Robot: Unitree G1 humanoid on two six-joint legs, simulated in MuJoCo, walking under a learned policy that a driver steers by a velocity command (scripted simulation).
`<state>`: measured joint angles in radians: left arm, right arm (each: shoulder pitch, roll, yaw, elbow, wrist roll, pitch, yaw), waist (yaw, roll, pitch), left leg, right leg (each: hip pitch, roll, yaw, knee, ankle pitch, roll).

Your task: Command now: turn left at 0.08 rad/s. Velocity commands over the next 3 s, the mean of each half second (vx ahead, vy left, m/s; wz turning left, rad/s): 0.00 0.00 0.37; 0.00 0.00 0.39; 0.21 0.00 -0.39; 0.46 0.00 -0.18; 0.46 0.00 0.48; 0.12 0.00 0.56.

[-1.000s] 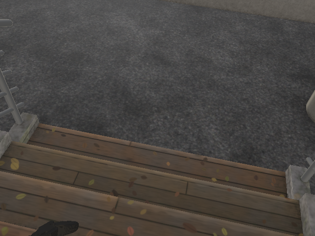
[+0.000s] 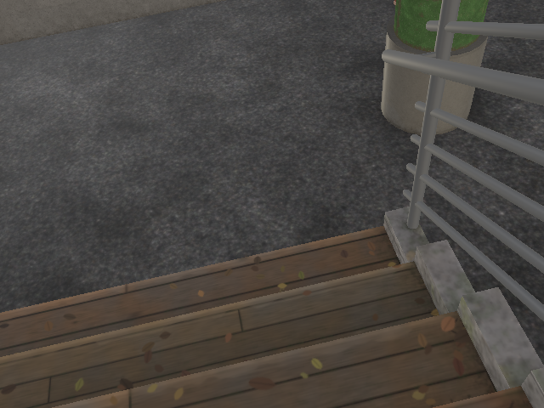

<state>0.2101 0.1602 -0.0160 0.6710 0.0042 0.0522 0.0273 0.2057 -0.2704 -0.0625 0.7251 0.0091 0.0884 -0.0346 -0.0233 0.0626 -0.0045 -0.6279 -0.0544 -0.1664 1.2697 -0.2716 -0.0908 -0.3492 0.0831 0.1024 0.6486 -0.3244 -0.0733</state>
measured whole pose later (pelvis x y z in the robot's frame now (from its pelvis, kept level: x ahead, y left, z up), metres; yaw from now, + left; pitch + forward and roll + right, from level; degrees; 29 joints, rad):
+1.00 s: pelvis +0.00 +0.00 +0.00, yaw +26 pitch +1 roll -1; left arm 0.30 0.19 -0.01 0.74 -0.01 0.05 0.00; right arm 0.20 -0.16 0.00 0.67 0.00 0.08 -0.01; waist 0.02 0.04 -0.01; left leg -0.31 0.04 -0.05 0.61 -0.30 -0.03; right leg -0.28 0.01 -0.11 0.61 -0.35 -0.05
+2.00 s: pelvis +0.33 -0.01 -0.18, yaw +6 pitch +1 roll +3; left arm 0.16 0.18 0.02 0.70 0.02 -0.05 0.04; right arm 0.56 -0.18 -0.03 0.90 0.01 -0.05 0.00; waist -0.02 -0.04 -0.02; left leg -0.29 -0.19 -0.06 0.64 -0.36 0.11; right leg -0.86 -0.07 0.17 1.38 -0.16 0.03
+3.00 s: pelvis +0.73 +0.02 -0.41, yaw +38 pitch +0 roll +1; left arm 0.17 0.28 0.07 0.71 -0.02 0.01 0.06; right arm 0.21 -0.24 -0.03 0.60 0.00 -0.01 0.01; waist -0.01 -0.02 0.07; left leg -0.63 -0.11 -0.03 1.07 -0.37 0.04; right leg -0.46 -0.01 0.05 1.50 -0.63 0.01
